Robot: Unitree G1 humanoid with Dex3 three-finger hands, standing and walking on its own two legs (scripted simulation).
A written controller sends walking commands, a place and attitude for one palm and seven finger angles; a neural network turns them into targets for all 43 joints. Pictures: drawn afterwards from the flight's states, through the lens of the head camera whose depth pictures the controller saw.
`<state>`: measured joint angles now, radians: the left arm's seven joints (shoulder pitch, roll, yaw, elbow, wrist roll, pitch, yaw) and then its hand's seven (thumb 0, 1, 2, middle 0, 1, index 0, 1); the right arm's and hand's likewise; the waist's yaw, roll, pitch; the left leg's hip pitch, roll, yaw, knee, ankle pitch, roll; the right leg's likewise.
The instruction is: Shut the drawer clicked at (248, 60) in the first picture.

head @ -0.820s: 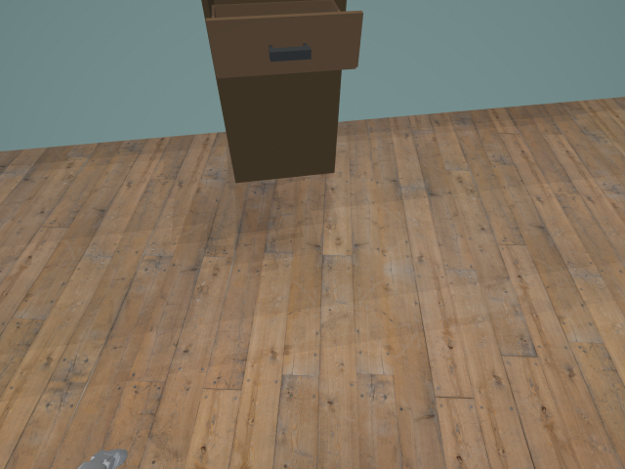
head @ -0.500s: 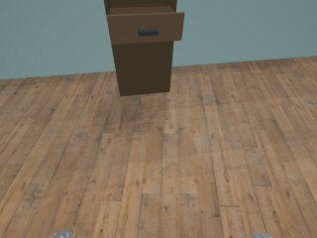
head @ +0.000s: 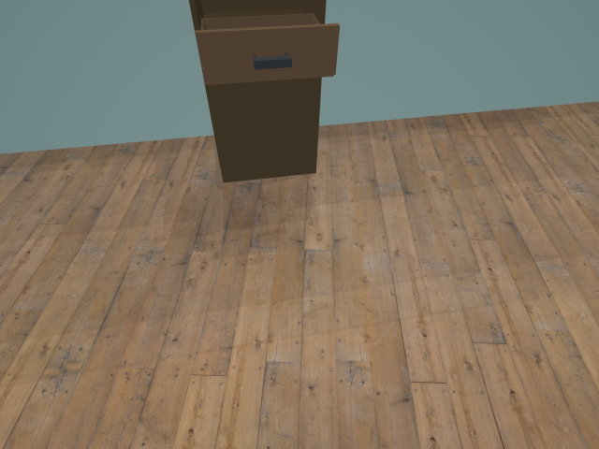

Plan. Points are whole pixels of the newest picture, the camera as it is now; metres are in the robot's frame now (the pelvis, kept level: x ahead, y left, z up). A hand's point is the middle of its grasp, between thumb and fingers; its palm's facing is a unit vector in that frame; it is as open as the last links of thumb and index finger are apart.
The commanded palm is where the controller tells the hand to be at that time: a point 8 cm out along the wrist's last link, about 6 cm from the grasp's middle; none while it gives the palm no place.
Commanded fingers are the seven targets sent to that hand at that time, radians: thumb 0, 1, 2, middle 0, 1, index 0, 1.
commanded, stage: look at it before walking up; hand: left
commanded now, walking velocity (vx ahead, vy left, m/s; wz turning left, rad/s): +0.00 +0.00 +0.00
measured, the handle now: (271, 59) +1.21 +0.15 -0.01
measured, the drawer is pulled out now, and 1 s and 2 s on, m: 0.30 0.30 0.30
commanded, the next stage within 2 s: walk to a spot facing it in 0.62 s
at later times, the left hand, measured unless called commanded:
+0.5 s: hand out of the picture +0.06 +0.24 -0.16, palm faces -0.04 -0.94 -0.33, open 7.4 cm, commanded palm none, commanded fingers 0.00 0.90 0.90 -0.20 -0.30 -0.20 -0.30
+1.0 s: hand out of the picture +0.04 +0.20 -0.18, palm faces -0.06 -0.97 -0.23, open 7.4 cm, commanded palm none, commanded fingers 0.00 0.90 0.90 -0.20 -0.30 -0.20 -0.30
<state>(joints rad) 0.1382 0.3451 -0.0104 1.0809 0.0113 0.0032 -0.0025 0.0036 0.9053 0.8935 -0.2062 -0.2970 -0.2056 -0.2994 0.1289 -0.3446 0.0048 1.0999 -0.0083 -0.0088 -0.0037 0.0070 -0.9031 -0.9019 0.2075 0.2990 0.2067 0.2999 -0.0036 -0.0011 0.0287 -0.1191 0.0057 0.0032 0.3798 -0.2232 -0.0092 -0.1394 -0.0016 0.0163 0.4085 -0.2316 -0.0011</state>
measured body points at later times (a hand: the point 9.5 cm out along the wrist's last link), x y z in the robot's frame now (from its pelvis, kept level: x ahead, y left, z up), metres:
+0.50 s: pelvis -0.01 +0.00 +0.00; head +0.00 +0.00 +0.45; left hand +0.06 +0.29 -0.13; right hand +0.06 -0.30 -0.13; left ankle -0.01 +0.13 -0.74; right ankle -0.01 -0.12 -0.74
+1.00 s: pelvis +0.03 +0.00 -0.02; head +0.03 -0.01 +0.43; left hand +0.05 +0.25 -0.17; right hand +0.04 -0.26 -0.17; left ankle -0.01 +0.13 -0.74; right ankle +0.00 -0.12 -0.74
